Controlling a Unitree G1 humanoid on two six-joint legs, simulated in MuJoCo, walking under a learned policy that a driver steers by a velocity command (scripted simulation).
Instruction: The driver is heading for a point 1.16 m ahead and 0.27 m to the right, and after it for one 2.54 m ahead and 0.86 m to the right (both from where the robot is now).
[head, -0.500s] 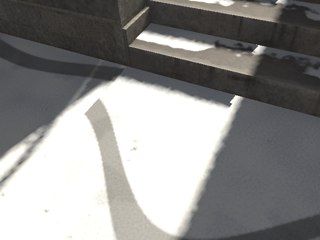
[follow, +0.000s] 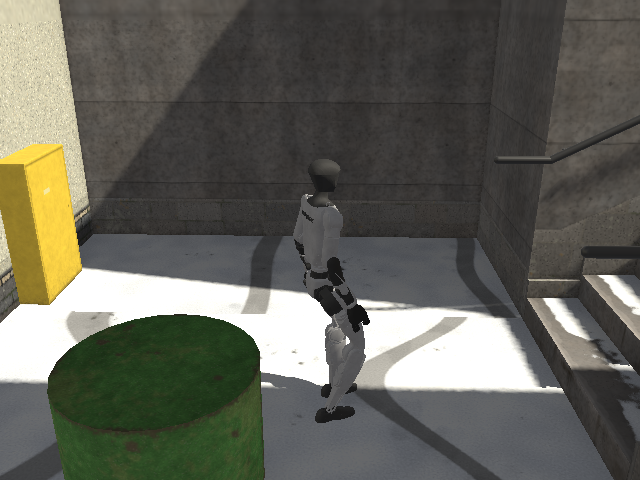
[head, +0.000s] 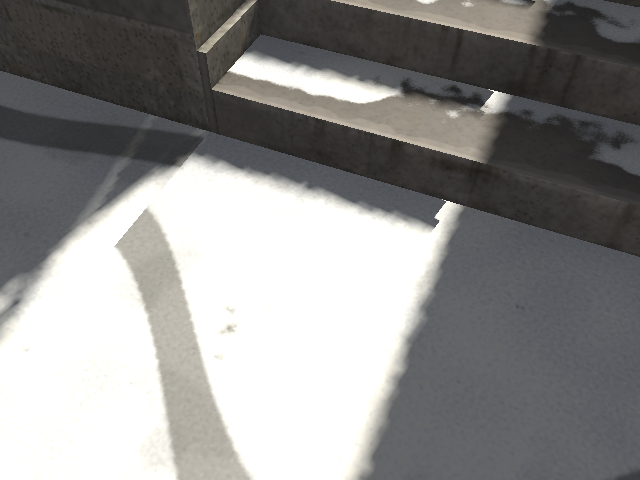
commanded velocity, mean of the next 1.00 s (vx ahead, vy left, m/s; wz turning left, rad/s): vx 0.21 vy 0.00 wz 0.00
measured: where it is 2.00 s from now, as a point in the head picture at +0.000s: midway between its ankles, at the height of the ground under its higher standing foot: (313, 259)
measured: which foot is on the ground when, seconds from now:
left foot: down 0.00-0.86, up 0.88-1.00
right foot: up 0.00-0.08, down 0.10-1.00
